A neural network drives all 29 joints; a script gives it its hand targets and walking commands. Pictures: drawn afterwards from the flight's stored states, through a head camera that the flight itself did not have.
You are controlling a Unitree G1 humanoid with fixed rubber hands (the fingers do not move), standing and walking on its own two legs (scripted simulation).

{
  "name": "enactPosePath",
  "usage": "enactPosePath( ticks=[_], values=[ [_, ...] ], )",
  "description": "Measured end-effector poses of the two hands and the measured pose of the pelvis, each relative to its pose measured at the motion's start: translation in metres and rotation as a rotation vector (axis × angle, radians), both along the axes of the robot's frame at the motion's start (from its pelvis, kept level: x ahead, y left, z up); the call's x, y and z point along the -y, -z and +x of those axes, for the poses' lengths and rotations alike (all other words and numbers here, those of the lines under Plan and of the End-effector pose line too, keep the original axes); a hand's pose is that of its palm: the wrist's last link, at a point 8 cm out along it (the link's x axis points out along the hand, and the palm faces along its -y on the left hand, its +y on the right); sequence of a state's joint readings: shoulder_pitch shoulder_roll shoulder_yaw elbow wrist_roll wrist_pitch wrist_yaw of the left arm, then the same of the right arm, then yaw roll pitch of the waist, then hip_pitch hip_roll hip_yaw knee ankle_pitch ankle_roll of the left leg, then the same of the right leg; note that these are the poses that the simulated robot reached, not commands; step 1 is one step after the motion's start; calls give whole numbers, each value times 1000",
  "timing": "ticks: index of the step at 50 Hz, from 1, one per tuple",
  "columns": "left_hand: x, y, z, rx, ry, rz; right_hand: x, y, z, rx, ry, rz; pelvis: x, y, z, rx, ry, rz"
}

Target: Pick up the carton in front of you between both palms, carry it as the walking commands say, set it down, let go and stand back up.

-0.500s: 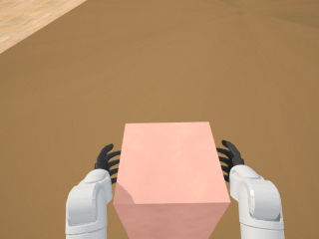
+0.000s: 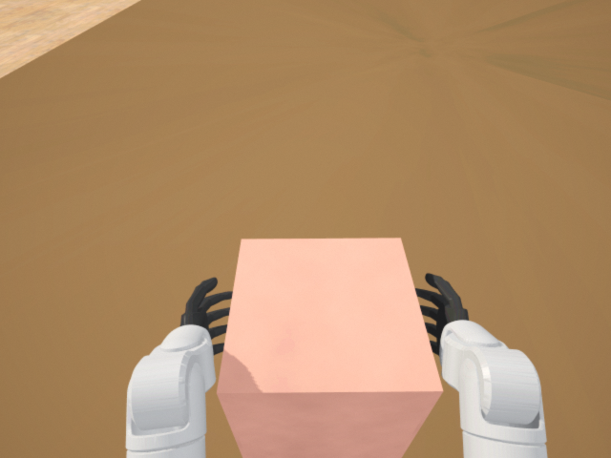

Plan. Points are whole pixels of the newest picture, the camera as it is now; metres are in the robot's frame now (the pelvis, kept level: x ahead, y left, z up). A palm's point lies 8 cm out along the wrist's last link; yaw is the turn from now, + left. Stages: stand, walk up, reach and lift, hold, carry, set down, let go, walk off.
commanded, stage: carry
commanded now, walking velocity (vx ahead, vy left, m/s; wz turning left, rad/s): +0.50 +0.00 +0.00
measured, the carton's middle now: (321, 355) +0.28 +0.00 +0.01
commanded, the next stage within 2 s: none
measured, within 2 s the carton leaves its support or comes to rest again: neither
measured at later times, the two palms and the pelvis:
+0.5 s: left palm (242, 194) +0.55 +0.12 +0.08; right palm (407, 189) +0.57 -0.18 +0.07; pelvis +0.30 -0.04 +0.00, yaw +2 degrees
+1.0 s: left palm (247, 161) +0.69 +0.12 +0.06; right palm (390, 160) +0.69 -0.17 +0.06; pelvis +0.43 -0.02 -0.02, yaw +0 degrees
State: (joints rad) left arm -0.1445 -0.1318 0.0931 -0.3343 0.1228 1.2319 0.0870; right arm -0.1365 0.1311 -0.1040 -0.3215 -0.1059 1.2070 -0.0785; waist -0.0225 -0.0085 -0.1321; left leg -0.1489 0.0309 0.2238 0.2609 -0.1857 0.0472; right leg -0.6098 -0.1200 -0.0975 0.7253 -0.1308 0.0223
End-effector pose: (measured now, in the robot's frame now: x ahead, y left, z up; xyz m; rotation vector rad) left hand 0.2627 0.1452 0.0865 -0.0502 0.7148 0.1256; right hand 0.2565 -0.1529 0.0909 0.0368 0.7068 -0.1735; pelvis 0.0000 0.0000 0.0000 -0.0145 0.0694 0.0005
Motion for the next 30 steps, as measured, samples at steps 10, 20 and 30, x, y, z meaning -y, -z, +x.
enactPosePath(
  ticks=[10,20,30],
  values=[
    [29,9,141,39,-38,39,29,19,154,39,-39,37,36,28,150,18,-27,12],
    [32,22,234,-88,-84,58,32,36,262,-87,-89,51,51,3,247,2,-46,41],
    [13,7,349,65,-45,12,13,9,363,65,-48,8,24,19,355,31,-24,9]
  ],
)
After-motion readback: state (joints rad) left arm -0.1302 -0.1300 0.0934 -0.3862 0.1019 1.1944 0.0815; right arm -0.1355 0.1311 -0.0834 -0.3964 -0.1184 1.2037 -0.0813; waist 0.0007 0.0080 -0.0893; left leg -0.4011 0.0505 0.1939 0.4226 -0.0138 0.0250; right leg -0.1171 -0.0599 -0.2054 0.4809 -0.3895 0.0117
